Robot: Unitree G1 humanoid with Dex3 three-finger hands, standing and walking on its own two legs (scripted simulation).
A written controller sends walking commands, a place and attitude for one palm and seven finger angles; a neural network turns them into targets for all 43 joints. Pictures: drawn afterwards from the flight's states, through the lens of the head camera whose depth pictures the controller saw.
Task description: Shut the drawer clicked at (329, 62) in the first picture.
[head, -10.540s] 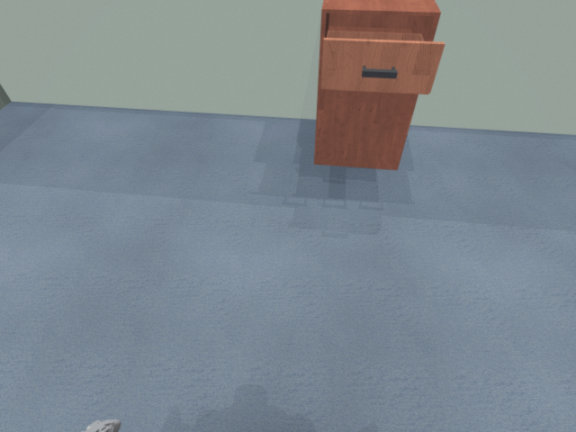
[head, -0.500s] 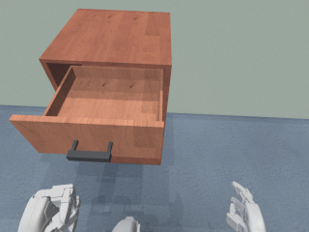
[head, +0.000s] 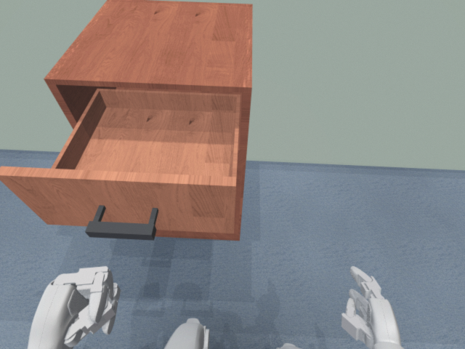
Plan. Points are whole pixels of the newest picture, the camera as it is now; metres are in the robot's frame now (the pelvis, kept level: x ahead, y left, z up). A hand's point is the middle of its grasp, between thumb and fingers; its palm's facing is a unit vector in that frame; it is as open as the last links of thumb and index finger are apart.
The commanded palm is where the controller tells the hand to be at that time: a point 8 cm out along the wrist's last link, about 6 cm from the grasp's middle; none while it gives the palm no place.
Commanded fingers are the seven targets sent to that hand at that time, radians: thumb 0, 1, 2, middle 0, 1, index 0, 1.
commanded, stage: bring the fist close to the handle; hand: left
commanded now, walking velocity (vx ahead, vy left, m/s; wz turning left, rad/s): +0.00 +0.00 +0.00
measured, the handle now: (124, 221) +0.34 +0.24 -0.01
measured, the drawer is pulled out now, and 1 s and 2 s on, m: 0.26 0.26 0.21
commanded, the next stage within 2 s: push the drawer shut in 1.10 s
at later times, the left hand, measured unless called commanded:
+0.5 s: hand (124, 284) +0.22 +0.20 +0.01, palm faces +0.02 -1.00 -0.07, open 3.3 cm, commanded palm +0.20 +0.25 +0.01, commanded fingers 0.00 0.90 0.90 -1.40 -1.60 -1.40 -1.60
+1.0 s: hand (131, 280) +0.23 +0.19 -0.01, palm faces +0.01 -1.00 -0.06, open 3.3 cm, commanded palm +0.21 +0.25 -0.01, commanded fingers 0.00 0.90 0.90 -1.40 -1.60 -1.40 -1.60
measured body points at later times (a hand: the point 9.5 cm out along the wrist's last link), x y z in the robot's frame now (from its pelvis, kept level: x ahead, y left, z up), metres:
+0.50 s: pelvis +0.00 +0.00 -0.03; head +0.08 +0.01 +0.41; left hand +0.21 +0.25 +0.01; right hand +0.18 -0.24 -0.11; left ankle +0.05 +0.12 -0.66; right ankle -0.01 -0.10 -0.66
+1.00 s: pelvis -0.01 +0.01 -0.04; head +0.09 +0.02 +0.40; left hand +0.22 +0.25 -0.01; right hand +0.18 -0.23 -0.13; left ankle +0.05 +0.12 -0.66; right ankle -0.01 -0.10 -0.66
